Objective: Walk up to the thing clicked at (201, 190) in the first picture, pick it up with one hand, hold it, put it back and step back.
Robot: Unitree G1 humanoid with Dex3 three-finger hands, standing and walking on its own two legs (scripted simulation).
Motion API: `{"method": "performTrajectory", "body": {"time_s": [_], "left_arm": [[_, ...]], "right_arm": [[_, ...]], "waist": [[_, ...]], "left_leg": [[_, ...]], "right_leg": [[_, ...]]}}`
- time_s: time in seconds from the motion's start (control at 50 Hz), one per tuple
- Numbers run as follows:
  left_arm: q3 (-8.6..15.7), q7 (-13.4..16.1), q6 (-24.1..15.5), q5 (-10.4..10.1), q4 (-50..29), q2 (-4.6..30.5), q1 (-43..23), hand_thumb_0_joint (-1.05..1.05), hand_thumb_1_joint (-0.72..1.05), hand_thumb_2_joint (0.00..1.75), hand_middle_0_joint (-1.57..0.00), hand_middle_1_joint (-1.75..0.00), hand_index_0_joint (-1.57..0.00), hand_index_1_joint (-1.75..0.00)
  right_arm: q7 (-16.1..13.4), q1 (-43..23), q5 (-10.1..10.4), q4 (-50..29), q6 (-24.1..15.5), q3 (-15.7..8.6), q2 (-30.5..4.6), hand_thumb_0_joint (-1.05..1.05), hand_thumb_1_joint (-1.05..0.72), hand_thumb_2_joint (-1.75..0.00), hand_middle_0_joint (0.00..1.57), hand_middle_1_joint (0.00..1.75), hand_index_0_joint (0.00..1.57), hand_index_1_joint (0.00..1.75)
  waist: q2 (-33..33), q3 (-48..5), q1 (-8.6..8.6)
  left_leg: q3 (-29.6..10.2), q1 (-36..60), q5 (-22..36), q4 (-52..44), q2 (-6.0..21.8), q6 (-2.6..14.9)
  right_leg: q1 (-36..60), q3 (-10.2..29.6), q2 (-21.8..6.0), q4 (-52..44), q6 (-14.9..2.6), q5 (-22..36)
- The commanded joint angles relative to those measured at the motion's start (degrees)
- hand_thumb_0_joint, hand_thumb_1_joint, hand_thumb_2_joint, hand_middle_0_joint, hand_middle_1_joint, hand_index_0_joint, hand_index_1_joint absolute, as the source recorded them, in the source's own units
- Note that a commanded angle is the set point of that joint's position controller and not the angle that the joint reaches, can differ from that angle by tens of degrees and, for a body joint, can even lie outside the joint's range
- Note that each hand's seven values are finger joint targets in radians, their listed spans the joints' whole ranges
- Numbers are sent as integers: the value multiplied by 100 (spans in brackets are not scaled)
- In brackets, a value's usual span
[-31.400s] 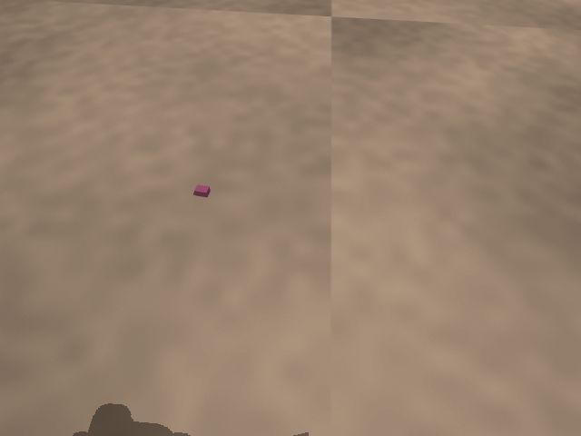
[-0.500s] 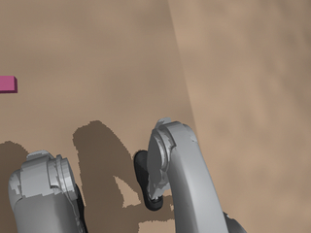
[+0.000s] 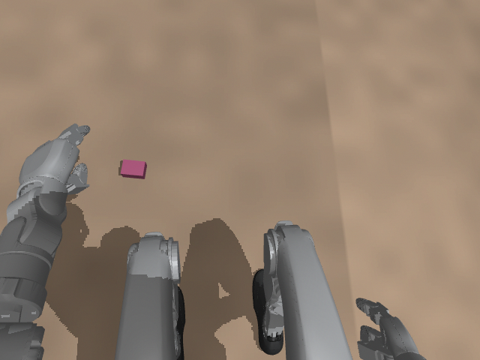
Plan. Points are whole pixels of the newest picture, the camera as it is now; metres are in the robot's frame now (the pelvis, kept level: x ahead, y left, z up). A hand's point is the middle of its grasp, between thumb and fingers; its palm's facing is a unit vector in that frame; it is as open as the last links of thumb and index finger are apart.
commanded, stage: home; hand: left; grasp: from above
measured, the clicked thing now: (134, 169) +0.53 +0.23 -0.43
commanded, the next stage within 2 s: none
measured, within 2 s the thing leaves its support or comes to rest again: neither
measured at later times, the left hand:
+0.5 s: hand (45, 252) +0.27 +0.19 +0.09, palm faces +0.03 -0.95 -0.31, open 7.4 cm
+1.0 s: hand out of the picture +0.22 +0.19 +0.22, palm faces +0.14 -0.97 -0.21, open 7.4 cm
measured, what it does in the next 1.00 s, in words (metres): rises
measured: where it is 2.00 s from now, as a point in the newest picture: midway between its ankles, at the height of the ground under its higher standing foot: (221, 335)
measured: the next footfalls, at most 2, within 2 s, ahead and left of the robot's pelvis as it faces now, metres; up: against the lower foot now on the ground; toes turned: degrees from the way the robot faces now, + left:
none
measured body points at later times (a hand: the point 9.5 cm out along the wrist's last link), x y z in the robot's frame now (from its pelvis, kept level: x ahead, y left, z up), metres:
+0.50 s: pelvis +0.03 -0.01 +0.18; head +0.14 +0.02 +0.62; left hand +0.27 +0.24 +0.11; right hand +0.23 -0.23 +0.09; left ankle +0.07 +0.11 -0.41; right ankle +0.10 -0.14 -0.41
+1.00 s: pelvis +0.08 +0.00 +0.27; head +0.10 +0.00 +0.72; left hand +0.21 +0.24 +0.24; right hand +0.27 -0.23 +0.21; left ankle +0.07 +0.11 -0.41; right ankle +0.10 -0.14 -0.41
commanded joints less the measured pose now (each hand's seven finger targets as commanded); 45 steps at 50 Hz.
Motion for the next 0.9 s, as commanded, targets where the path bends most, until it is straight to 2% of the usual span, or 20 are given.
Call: {"method": "performTrajectory", "body": {"time_s": [0.0,0.06,0.08,0.16,0.18,0.2,0.22,0.26,0.28,0.38,0.4,0.44,0.5,0.54,0.62,0.66,0.7,0.72,0.78,0.88], "left_arm": [[245,194,58,-668,-1778,738,-976,0,90,90,-20,-30,-20,-30],[238,290,224,-1086,-2113,495,-470,0,90,90,-20,-30,-20,-30],[123,297,284,-1228,-2247,319,-292,0,90,90,-20,-30,-20,-30],[233,391,558,-1831,-2374,92,611,0,90,90,-20,-30,-20,-30],[171,394,612,-1969,-2503,-14,760,0,90,90,-20,-30,-20,-30],[287,422,668,-2116,-2765,32,861,0,90,90,-20,-30,-20,-30],[235,428,754,-2282,-2641,-72,1156,0,90,90,-20,-30,-20,-30],[343,478,864,-2612,-2930,-123,1479,0,90,90,-20,-30,-20,-30],[285,476,902,-2744,-2980,-219,1578,0,90,90,-20,-30,-20,-30],[405,522,1186,-3232,-3458,-493,2455,0,90,90,-20,-30,-20,-30],[296,502,1239,-3308,-3579,-642,2591,0,90,90,-20,-30,-20,-30],[467,500,1368,-3497,-3837,-671,2960,0,90,90,-20,-30,-20,-30],[390,452,1498,-3673,-4090,-921,3461,0,90,90,-20,-30,-20,-30],[441,437,1599,-3779,-4238,-983,3905,0,90,90,-20,-30,-20,-30],[403,373,1736,-3899,-4730,-1104,4488,0,90,90,-20,-30,-20,-30],[356,343,1807,-3919,-4910,-1173,4892,0,90,90,-20,-30,-20,-30],[382,320,1861,-3923,-5178,-1162,5229,0,90,90,-20,-30,-20,-30],[348,299,1882,-3912,-5197,-1194,5333,0,90,90,-20,-30,-20,-30],[324,231,1916,-3909,-5406,-1226,5572,0,90,90,-20,-30,-20,-30],[278,99,1928,-3864,-5514,-1238,5654,0,90,90,-20,-30,-20,-30]], "right_arm": [[-258,518,112,-462,-276,-426,-950,0,-90,-90,20,30,20,30],[-409,299,160,-515,-442,-385,-870,0,-90,-90,20,30,20,30],[-458,253,178,-538,-503,-375,-846,0,-90,-90,20,30,20,30],[-651,-5,237,-585,-703,-288,-750,0,-90,-90,20,30,20,30],[-686,-49,251,-633,-749,-266,-692,0,-90,-90,20,30,20,30],[-729,-76,255,-715,-792,-250,-677,0,-90,-90,20,30,20,30],[-759,-156,261,-718,-834,-215,-628,0,-90,-90,20,30,20,30],[-823,-241,268,-826,-921,-160,-549,0,-90,-90,20,30,20,30],[-852,-263,272,-819,-959,-139,-516,0,-90,-90,20,30,20,30],[-1055,-155,297,-936,-1119,-17,-377,0,-90,-90,20,30,20,30],[-1095,-136,299,-943,-1148,13,-348,0,-90,-90,20,30,20,30],[-1205,-36,301,-995,-1208,49,-329,0,-90,-90,20,30,20,30],[-1334,91,269,-1002,-1300,96,-271,0,-90,-90,20,30,20,30],[-1397,185,267,-1060,-1350,121,-262,0,-90,-90,20,30,20,30],[-1496,342,214,-1163,-1458,124,-215,0,-90,-90,20,30,20,30],[-1539,395,206,-1237,-1506,125,-175,0,-90,-90,20,30,20,30],[-1576,385,202,-1306,-1555,125,-165,0,-90,-90,20,30,20,30],[-1590,398,192,-1316,-1578,110,-164,0,-90,-90,20,30,20,30],[-1609,389,170,-1369,-1649,100,-172,0,-90,-90,20,30,20,30],[-1615,386,121,-1374,-1766,37,-214,0,-90,-90,20,30,20,30]], "waist": [[889,-3228,-84],[731,-3330,-12],[771,-3250,-71],[470,-2668,22],[467,-2627,-13],[373,-2776,35],[296,-2523,15],[156,-2441,64],[206,-2303,42],[204,-1987,154],[245,-1931,121],[248,-1978,198],[295,-1800,172],[235,-1627,250],[258,-1361,249],[209,-1129,253],[112,-996,343],[49,-930,294],[5,-575,326],[-147,-393,281]], "left_leg": [[-172,3343,395,-2442,32,25],[-124,3780,483,-2755,17,25],[-68,3890,599,-2850,12,21],[-144,4226,293,-3464,4,34],[-75,4313,386,-3540,-2,39],[-36,4472,397,-3627,-20,55],[-19,4462,317,-3738,-22,68],[47,4631,336,-3967,-44,91],[32,4743,351,-4112,-32,86],[-48,5625,526,-4882,-2,48],[-70,5782,600,-5041,6,43],[-38,6177,975,-5242,10,31],[-10,6622,1723,-5535,28,-9],[-12,6917,1968,-5815,27,-31],[89,7368,2300,-6224,12,-27],[135,7501,2377,-6406,-13,-19],[161,7647,2398,-6567,-30,-8],[186,7666,2493,-6574,-39,8],[193,7770,2504,-6754,-44,19],[235,7910,2534,-6892,-55,26]], "right_leg": [[2218,-146,222,-1726,-347,582],[2758,-76,196,-2117,-320,686],[2901,-57,193,-2263,-318,748],[3458,27,188,-2907,-288,484],[3650,46,190,-3064,-284,531],[3928,86,201,-3262,-277,518],[4062,119,199,-3426,-265,440],[4528,178,207,-3772,-256,418],[4606,177,209,-3873,-254,435],[5282,182,218,-4573,-250,645],[5411,149,221,-4682,-247,723],[5796,132,229,-4919,-253,1021],[6215,56,261,-5170,-251,1595],[6536,15,265,-5401,-245,1776],[7122,-35,297,-5903,-226,2071],[7376,-46,311,-6178,-214,2142],[7586,-75,326,-6371,-204,2139],[7636,-75,325,-6441,-203,2223],[7705,-132,339,-6619,-195,2212],[7805,-175,341,-6743,-172,2199]]}}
